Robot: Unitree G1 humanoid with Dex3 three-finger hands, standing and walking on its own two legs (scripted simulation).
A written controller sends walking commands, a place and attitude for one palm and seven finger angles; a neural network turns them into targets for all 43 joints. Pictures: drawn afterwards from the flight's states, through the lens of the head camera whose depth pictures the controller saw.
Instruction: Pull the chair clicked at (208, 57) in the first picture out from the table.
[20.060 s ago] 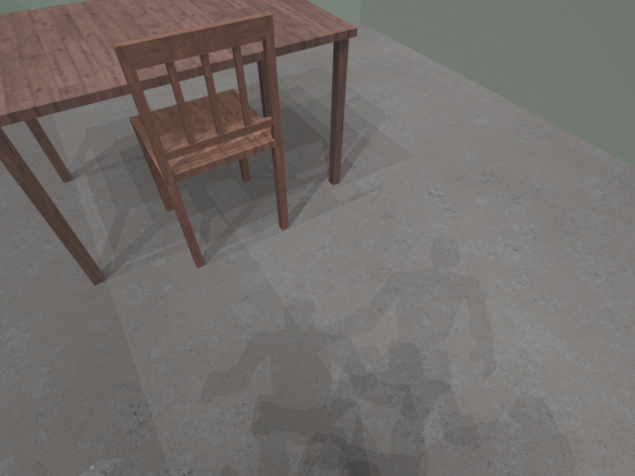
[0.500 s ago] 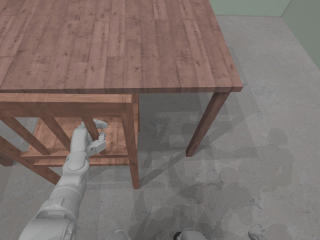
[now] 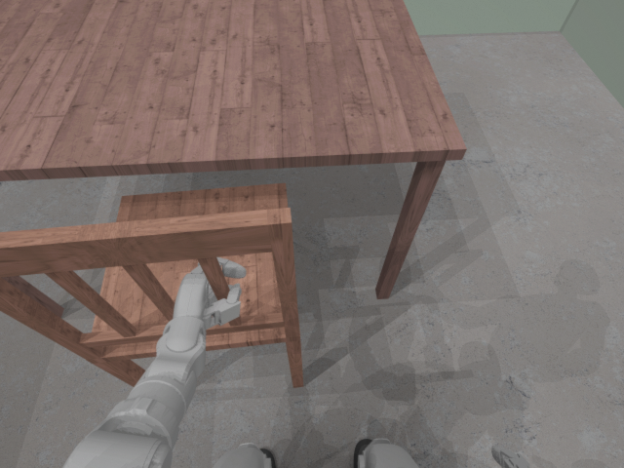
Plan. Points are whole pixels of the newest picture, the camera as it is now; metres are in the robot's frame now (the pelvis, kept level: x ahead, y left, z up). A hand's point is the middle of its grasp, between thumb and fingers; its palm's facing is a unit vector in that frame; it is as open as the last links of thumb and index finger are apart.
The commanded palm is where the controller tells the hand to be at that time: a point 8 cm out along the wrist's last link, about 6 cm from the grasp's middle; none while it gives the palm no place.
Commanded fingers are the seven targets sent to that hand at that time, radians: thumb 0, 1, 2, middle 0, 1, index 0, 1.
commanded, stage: step backward, pulling the chair out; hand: left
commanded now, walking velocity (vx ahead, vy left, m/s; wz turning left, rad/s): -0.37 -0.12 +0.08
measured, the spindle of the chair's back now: (161, 298) +0.36 +0.24 -0.08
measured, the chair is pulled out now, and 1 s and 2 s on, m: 0.15 0.19 0.41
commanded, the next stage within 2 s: none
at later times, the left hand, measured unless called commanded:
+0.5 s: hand (235, 321) +0.32 +0.12 -0.06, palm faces +0.00 -0.98 -0.19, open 5.1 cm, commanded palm +0.31 +0.17 -0.06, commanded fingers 0.00 0.90 0.90 -0.50 -1.45 -0.50 -1.45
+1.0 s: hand (233, 329) +0.30 +0.12 -0.06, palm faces +0.03 -0.98 -0.19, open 5.2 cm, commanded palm +0.29 +0.17 -0.06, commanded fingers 0.00 0.90 0.90 -0.50 -1.45 -0.50 -1.45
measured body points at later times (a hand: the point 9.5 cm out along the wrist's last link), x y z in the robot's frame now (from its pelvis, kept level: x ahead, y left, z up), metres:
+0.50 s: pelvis -0.03 -0.01 -0.01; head +0.03 -0.01 +0.44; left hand +0.31 +0.17 -0.05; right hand +0.06 -0.27 -0.13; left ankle +0.06 +0.13 -0.72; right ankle +0.08 -0.15 -0.72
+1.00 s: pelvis -0.05 -0.02 +0.00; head +0.04 -0.03 +0.44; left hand +0.30 +0.17 -0.05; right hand +0.06 -0.26 -0.14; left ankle +0.00 +0.12 -0.72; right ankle -0.01 -0.14 -0.72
